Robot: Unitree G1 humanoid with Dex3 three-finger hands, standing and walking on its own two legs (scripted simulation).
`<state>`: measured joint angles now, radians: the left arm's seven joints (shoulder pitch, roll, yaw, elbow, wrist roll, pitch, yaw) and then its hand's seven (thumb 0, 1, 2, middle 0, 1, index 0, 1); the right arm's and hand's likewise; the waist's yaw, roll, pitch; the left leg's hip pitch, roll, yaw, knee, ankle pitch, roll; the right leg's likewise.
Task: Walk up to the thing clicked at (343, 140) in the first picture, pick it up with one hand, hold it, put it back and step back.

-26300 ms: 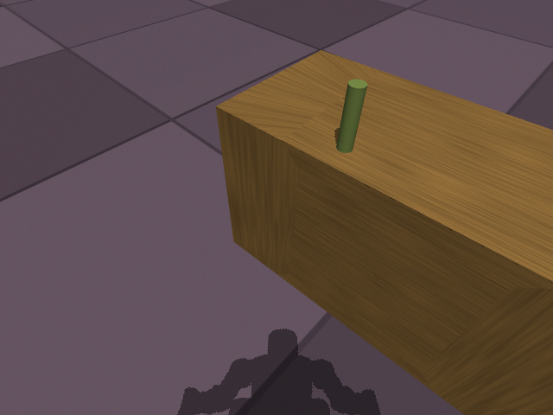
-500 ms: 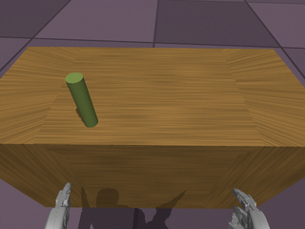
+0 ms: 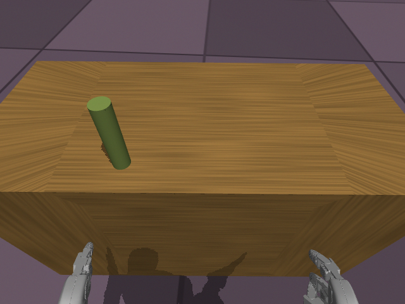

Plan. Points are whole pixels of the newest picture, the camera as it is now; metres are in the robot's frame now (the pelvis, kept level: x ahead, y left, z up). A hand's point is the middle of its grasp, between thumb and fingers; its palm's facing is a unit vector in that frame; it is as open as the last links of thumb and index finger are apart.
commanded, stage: home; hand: left
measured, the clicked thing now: (111, 136) +0.46 +0.21 +0.08
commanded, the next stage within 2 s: stand in 0.52 s
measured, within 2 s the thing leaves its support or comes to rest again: neither
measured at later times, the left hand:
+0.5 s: hand out of the picture +0.13 +0.22 -0.09, palm faces -0.06 -0.92 -0.38, open 17.6 cm
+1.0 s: hand out of the picture +0.04 +0.24 -0.10, palm faces -0.01 -0.94 -0.34, open 10.9 cm
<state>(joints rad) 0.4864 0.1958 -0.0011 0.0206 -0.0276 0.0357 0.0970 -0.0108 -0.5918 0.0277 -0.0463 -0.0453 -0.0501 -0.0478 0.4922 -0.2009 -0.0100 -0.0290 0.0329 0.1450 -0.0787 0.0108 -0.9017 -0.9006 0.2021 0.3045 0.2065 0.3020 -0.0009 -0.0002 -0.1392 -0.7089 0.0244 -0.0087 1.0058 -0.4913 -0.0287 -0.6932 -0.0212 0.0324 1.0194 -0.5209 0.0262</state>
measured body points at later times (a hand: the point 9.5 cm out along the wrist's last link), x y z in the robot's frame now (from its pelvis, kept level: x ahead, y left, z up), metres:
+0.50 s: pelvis -0.01 +0.00 +0.02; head +0.02 -0.01 +0.47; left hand +0.13 +0.27 -0.07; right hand +0.12 -0.28 -0.09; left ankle +0.00 +0.14 -0.67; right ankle -0.01 -0.13 -0.67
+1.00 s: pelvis -0.01 +0.00 +0.06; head -0.01 +0.00 +0.51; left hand +0.04 +0.29 -0.07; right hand +0.05 -0.29 -0.08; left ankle +0.00 +0.14 -0.67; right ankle -0.01 -0.13 -0.67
